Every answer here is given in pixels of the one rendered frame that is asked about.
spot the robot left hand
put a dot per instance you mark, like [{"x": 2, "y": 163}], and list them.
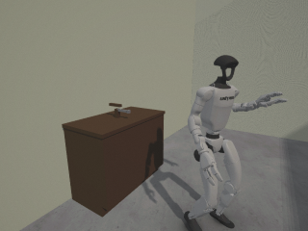
[{"x": 265, "y": 99}]

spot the left robot upper arm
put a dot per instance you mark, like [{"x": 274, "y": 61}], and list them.
[{"x": 236, "y": 90}]

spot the counter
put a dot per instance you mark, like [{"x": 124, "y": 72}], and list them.
[{"x": 111, "y": 154}]

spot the right robot forearm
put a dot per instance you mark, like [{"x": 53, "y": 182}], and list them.
[{"x": 198, "y": 138}]

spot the robot right hand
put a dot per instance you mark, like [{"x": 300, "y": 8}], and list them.
[{"x": 206, "y": 160}]

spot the right robot upper arm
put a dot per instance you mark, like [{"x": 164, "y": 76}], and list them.
[{"x": 202, "y": 96}]

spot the robot left foot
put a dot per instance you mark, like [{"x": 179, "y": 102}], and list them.
[{"x": 222, "y": 219}]

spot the robot torso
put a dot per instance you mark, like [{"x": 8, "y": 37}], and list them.
[{"x": 215, "y": 115}]

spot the left robot forearm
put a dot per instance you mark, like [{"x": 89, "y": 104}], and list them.
[{"x": 245, "y": 107}]

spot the tap lever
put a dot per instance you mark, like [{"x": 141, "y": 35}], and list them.
[{"x": 124, "y": 111}]

